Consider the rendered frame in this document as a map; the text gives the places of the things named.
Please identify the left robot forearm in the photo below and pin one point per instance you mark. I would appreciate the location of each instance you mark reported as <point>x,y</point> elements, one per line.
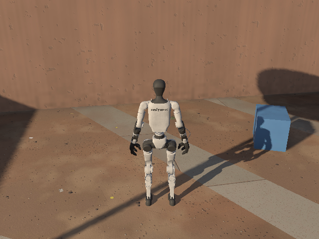
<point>135,134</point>

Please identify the robot right hand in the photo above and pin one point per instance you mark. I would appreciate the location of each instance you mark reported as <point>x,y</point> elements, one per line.
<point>186,147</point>

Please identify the left robot upper arm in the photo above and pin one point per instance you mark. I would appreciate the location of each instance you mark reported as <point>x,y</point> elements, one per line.
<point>141,113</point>

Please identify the right robot upper arm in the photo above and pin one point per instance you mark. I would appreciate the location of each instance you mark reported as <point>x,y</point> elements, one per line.
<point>177,113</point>

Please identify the left robot foot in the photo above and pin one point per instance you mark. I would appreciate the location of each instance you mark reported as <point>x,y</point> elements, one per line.
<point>149,201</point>

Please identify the humanoid robot head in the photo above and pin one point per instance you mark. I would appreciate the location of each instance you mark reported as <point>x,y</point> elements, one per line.
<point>159,87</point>

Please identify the right robot forearm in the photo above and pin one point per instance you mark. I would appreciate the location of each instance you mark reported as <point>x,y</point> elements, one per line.
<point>182,133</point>

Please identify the robot left hand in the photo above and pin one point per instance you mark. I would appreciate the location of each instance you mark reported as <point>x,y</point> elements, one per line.
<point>132,148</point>

